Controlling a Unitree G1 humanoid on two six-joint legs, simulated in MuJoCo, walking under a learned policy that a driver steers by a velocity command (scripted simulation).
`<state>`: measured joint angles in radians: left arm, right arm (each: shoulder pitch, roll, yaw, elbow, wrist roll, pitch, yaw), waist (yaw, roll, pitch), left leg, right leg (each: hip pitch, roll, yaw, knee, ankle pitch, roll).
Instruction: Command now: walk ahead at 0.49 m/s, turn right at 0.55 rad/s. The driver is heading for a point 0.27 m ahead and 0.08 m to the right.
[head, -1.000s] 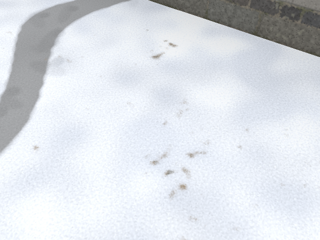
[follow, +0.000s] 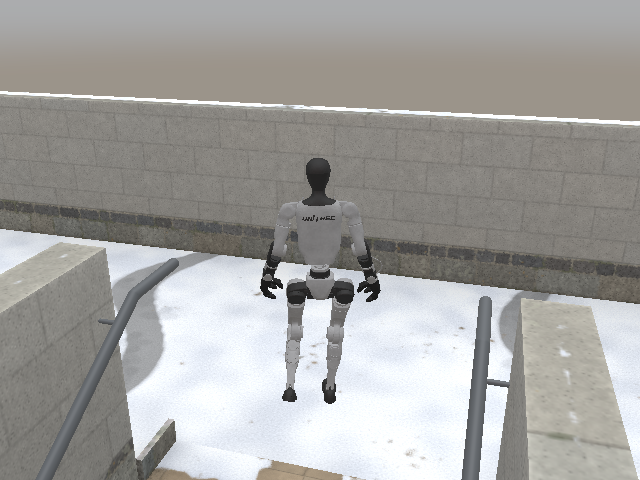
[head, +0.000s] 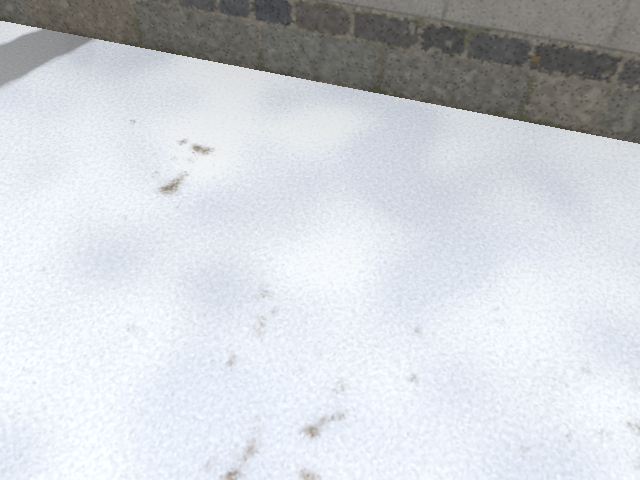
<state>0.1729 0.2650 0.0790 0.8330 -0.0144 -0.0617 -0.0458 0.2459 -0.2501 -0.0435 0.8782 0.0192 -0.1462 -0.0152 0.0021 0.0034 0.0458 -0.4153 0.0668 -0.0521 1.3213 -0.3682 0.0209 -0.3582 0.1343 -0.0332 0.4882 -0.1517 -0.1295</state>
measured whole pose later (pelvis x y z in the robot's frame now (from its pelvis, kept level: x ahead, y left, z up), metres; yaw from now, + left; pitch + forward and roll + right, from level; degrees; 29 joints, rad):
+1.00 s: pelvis +0.28 +0.02 +0.00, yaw -9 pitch -1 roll +1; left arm 0.26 0.20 0.05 0.90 0.00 0.00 0.05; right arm 0.17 -0.23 -0.03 0.93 0.00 -0.03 -0.01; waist -0.01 0.00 0.03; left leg -0.29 0.00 0.02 0.53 -0.22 0.00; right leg -0.18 -0.01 0.04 0.56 -0.36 0.01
